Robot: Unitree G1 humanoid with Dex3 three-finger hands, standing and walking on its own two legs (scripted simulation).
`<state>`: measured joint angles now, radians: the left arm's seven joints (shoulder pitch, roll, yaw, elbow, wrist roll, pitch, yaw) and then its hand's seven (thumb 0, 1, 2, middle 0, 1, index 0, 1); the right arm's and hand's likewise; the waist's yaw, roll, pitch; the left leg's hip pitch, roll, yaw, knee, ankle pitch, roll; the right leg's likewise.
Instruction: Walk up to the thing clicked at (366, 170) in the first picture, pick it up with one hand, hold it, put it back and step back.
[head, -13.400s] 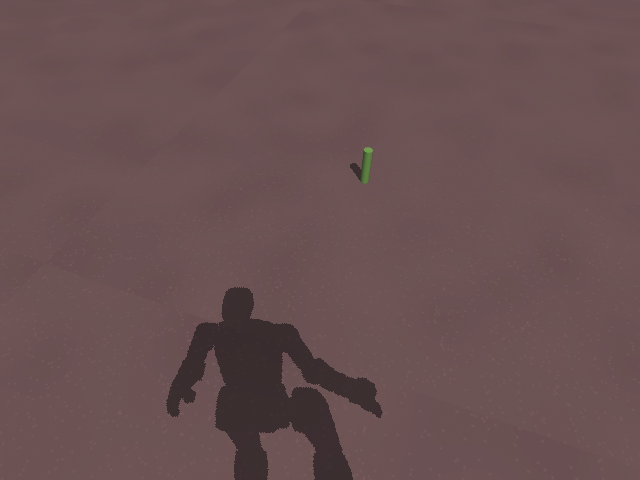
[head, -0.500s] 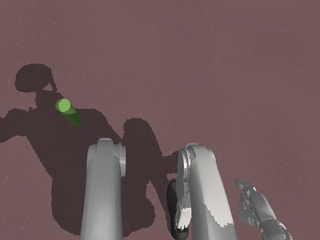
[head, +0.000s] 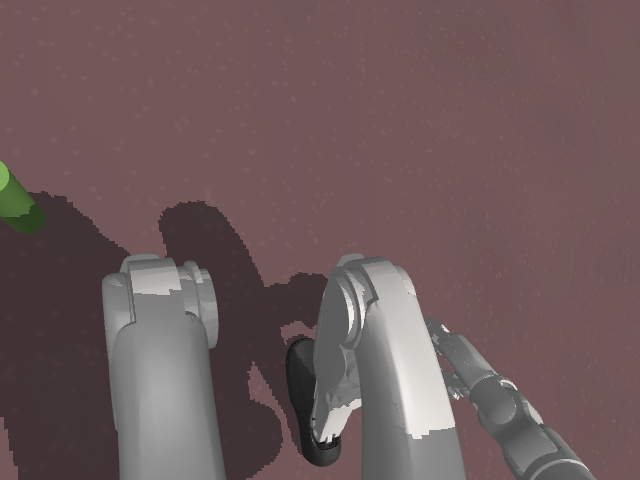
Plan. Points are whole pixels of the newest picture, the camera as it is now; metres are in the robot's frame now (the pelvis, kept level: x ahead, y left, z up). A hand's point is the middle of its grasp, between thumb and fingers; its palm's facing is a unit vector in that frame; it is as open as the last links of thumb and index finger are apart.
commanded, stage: close in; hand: left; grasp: from the side
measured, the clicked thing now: (9, 201) +0.40 +0.33 -0.20
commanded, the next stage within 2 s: rest palm in 0.76 s
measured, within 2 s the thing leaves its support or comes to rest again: neither
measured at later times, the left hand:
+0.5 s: hand out of the picture +0.35 +0.34 -0.16, palm faces +0.37 -0.93 +0.01, open 17.7 cm
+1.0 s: hand (6, 217) +0.37 +0.32 -0.18, palm faces +0.42 -0.91 +0.02, open 17.0 cm
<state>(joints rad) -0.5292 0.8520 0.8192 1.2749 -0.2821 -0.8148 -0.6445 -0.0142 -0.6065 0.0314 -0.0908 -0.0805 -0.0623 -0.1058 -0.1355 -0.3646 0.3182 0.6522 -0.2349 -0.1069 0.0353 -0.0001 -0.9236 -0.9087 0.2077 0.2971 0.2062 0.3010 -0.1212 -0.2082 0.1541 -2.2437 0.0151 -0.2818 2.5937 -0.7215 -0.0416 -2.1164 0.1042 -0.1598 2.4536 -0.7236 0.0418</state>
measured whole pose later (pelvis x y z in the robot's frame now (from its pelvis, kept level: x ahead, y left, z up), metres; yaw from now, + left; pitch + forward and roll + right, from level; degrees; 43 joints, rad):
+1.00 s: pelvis -0.02 +0.01 -0.02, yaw -4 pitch +10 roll -17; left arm -0.52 0.77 0.59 1.37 -0.16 -1.10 -0.10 -0.01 -0.46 0.12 -0.07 -0.06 -0.06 -0.07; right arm -0.17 -0.38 0.47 0.56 -0.35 0.00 0.15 0.00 -0.91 -0.91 0.21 0.30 0.21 0.30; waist -0.18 -0.27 0.27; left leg -2.21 0.01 -0.38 2.68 -0.69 -0.02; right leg -2.04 0.14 -0.23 2.46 -0.66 0.07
